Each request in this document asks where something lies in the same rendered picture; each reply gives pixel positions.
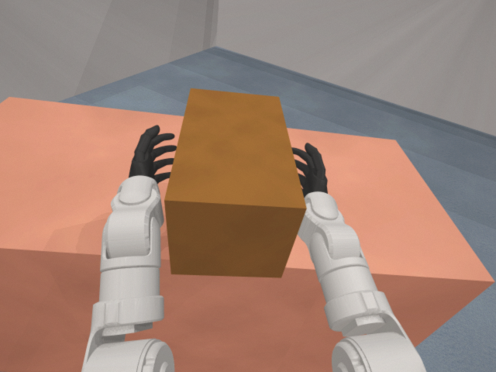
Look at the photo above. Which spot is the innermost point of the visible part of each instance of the robot left hand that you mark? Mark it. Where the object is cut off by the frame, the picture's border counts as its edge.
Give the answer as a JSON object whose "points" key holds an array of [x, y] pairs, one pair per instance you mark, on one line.
{"points": [[144, 155]]}

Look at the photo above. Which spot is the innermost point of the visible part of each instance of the robot right hand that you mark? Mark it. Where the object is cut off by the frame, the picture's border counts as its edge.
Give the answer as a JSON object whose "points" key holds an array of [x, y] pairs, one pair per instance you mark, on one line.
{"points": [[314, 170]]}

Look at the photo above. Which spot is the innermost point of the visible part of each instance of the pedestal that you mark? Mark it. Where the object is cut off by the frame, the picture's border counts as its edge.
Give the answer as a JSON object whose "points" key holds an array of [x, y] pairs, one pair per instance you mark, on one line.
{"points": [[62, 164]]}

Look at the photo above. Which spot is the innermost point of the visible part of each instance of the left robot upper arm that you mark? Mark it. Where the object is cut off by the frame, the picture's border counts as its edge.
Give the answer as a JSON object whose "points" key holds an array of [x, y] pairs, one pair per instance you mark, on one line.
{"points": [[145, 355]]}

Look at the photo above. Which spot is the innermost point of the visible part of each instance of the carton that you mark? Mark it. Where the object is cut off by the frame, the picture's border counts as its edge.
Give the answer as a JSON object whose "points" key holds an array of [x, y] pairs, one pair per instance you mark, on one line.
{"points": [[234, 202]]}

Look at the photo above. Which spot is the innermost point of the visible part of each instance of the right robot forearm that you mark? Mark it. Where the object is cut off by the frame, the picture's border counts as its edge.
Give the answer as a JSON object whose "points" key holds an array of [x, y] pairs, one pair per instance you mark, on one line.
{"points": [[354, 306]]}

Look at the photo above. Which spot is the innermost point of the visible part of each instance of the right robot upper arm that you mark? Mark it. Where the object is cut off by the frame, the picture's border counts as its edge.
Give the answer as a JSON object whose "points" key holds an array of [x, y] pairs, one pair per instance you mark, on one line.
{"points": [[378, 352]]}

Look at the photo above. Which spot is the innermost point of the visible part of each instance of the left robot forearm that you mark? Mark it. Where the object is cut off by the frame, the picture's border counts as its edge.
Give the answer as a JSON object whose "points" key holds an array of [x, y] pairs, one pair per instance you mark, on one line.
{"points": [[129, 297]]}

